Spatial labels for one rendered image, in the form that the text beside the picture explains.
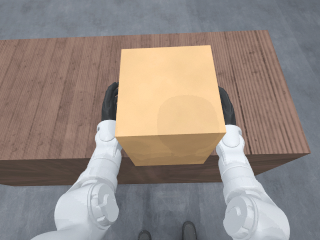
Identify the right robot hand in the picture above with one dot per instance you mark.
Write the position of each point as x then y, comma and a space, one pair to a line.
227, 107

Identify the robot foot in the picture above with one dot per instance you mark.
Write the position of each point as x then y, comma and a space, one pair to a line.
144, 235
189, 231

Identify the left robot foot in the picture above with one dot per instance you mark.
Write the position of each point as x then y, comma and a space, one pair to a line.
144, 235

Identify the right robot foot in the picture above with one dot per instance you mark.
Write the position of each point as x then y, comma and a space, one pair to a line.
189, 231

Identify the pedestal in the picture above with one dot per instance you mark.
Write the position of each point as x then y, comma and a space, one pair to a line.
52, 91

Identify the left robot hand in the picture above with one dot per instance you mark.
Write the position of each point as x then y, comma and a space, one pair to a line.
109, 106

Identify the left robot forearm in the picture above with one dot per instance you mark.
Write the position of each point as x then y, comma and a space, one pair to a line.
105, 162

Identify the robot left upper arm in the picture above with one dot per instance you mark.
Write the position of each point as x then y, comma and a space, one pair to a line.
85, 213

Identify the right robot forearm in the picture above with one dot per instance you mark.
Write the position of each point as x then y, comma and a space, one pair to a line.
235, 170

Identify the carton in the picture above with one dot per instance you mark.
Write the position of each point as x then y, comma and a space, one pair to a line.
169, 110

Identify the robot right upper arm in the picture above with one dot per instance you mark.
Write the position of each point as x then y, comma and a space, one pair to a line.
248, 218

